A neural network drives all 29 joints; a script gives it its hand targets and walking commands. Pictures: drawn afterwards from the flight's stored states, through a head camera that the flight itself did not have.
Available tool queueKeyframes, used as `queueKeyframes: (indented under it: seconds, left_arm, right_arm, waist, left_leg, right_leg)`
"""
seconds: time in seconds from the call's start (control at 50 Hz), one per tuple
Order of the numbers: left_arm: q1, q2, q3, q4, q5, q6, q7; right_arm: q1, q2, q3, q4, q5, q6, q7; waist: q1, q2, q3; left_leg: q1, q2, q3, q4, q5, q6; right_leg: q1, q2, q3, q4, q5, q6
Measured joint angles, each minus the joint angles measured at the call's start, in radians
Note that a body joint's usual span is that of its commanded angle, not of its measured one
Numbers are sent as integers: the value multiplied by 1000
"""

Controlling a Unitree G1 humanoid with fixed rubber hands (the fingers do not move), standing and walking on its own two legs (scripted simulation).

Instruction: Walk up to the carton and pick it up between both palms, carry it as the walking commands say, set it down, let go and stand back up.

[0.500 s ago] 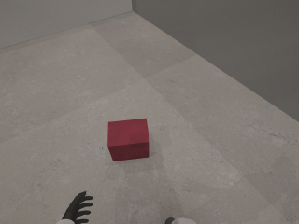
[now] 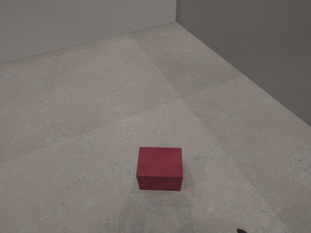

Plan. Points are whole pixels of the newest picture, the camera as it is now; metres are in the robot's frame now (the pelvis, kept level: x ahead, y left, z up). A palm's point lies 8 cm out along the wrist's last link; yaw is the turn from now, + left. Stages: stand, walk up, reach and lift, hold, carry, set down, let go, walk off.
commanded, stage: walk up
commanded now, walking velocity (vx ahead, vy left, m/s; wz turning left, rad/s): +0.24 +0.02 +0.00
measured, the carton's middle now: (160, 169) +0.59 +0.04 -0.67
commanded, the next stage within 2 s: none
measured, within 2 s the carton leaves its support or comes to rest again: neither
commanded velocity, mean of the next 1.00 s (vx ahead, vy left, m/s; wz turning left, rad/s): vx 0.05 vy -0.02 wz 0.00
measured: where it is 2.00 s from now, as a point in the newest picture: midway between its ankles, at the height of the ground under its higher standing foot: outside the picture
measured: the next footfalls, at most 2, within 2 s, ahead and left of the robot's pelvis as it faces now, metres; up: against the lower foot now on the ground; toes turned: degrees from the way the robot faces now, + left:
left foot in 0.04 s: +0.11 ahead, +0.16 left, +0.00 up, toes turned +6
right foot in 0.42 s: +0.17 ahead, -0.11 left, +0.00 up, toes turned -6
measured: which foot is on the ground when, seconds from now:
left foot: up 0.00-0.02, down 0.04-1.00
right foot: down 0.00-0.04, up 0.06-0.40, down 0.42-1.00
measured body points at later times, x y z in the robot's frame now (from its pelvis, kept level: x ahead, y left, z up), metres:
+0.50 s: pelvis +0.10 +0.00 +0.00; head +0.11 -0.02 +0.44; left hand +0.18 +0.23 -0.15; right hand +0.06 -0.22 -0.17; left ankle +0.07 +0.15 -0.75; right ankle +0.13 -0.10 -0.75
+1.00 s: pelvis +0.11 +0.00 +0.00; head +0.12 +0.00 +0.45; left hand +0.09 +0.23 -0.16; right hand +0.10 -0.22 -0.16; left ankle +0.07 +0.15 -0.75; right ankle +0.13 -0.10 -0.75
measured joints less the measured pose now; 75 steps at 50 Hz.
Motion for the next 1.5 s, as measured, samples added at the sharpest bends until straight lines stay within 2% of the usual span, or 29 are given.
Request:
queueKeyframes:
  seconds: [0.04, 0.06, 0.1, 0.14, 0.2, 0.26, 0.34, 0.4, 0.42, 0.46, 0.52, 0.66, 0.92, 1.3, 1.36, 1.4, 1.46, 1.48, 1.5]
  left_arm:
    - [9, 3, -2, 11, -4, 8, -2]
    - [-1, 12, -4, 17, -4, 15, -1]
    - [-31, 25, 3, 21, 4, 34, -3]
    - [-67, 42, 15, 17, 0, 45, -11]
    - [-119, 63, 27, -1, -6, 53, -21]
    - [-174, 66, 32, -16, -22, 64, -12]
    - [-246, 41, 10, -30, -36, 73, 6]
    - [-271, 20, -1, -27, -33, 69, 16]
    - [-273, 15, -4, -23, -29, 63, 19]
    - [-280, -14, -9, -8, -26, 56, 20]
    - [-284, -39, -16, 5, -24, 53, 20]
    - [-261, -53, -26, 43, -31, 37, 24]
    - [-140, -33, -17, 107, -29, 35, 27]
    - [-138, -44, -20, 112, -16, 29, 29]
    - [-110, -39, -9, 97, 3, 34, 21]
    - [-87, -28, -1, 93, 4, 36, 20]
    - [-54, -12, 5, 96, -10, 45, 14]
    - [-49, -6, 4, 92, -14, 46, 10]
    - [-46, 1, 4, 86, -11, 49, 7]
  right_arm:
    - [3, 4, 1, -3, 0, -32, -14]
    - [5, 17, 1, 3, -1, -42, -21]
    - [29, 33, 8, 11, 1, -50, -29]
    - [69, 38, 10, 29, 1, -54, -38]
    - [140, 35, 8, 60, 1, -65, -46]
    - [196, 36, 6, 97, 0, -75, -55]
    - [215, 48, 8, 137, -1, -59, -60]
    - [208, 57, 10, 153, 5, -40, -63]
    - [206, 59, 12, 155, 7, -33, -65]
    - [190, 51, 16, 155, 12, -17, -68]
    - [173, 50, 21, 153, 12, 2, -71]
    - [137, 47, 25, 178, 8, -4, -71]
    - [143, 47, 27, 198, 9, -10, -76]
    - [187, 88, 32, 198, 6, -19, -81]
    - [219, 71, 15, 189, -1, -3, -65]
    - [227, 60, 12, 172, -7, 2, -56]
    - [230, 48, 16, 139, -9, -24, -54]
    - [233, 49, 14, 135, -9, -33, -57]
    - [239, 53, 12, 133, -9, -36, -60]
  waist:
    - [-11, 1, -6]
    - [-20, -22, -2]
    - [-37, -44, 2]
    - [-59, -57, 3]
    - [-85, -70, 2]
    - [-98, -70, 16]
    - [-106, -64, 43]
    - [-112, -64, 47]
    - [-112, -65, 42]
    - [-115, -16, 40]
    - [-110, 29, 22]
    - [-84, 40, -5]
    - [-57, 2, -11]
    - [-66, -8, -6]
    - [-67, -1, -32]
    - [-64, -6, -33]
    - [-66, -15, -22]
    - [-69, -24, -15]
    - [-72, -36, -14]
  left_leg:
    - [79, -1, 9, -102, 14, 8]
    - [74, -13, 12, -78, 21, 27]
    - [79, -8, 14, -46, -9, 54]
    - [111, 5, 12, -77, -17, 59]
    - [160, 13, 12, -148, 2, 53]
    - [198, 16, 11, -190, 7, 53]
    - [230, -3, 18, -208, 2, 50]
    - [241, -24, 28, -173, -31, 37]
    - [241, -33, 32, -150, -49, 31]
    - [247, -17, 18, -131, -74, 28]
    - [262, -8, -10, -145, -71, 32]
    - [296, 11, -26, -203, -51, -3]
    - [308, 3, -24, -225, -50, 2]
    - [317, -27, -11, -220, -59, 25]
    - [258, -24, -9, -78, -262, 24]
    - [211, -27, -7, 24, -287, 23]
    - [234, -36, 3, -74, -202, 22]
    - [243, -43, 9, -94, -127, 35]
    - [249, -49, 20, -90, -108, 49]
  right_leg:
    - [-17, 4, 2, 93, -68, 4]
    - [-47, -2, 24, 181, -138, -6]
    - [-131, 27, 61, 389, -220, -18]
    - [-203, 54, 65, 521, -179, -17]
    - [-277, 64, 64, 583, -77, -16]
    - [-295, 70, 65, 515, -42, -23]
    - [-248, 83, 74, 308, -26, -26]
    - [-164, 87, 62, 113, 76, -32]
    - [-134, 81, 60, 67, 87, -47]
    - [-121, 98, 49, 72, 64, -74]
    - [-98, 117, 36, 52, 63, -87]
    - [-55, 141, 22, -15, 83, -96]
    - [-48, 135, 29, -29, 82, -86]
    - [-51, 105, 49, -5, 71, -56]
    - [-72, 97, 46, 54, -36, -56]
    - [-63, 89, 48, 51, -36, -56]
    - [-70, 85, 65, 84, -34, -42]
    - [-87, 81, 76, 131, -53, -33]
    - [-115, 75, 83, 203, -94, -23]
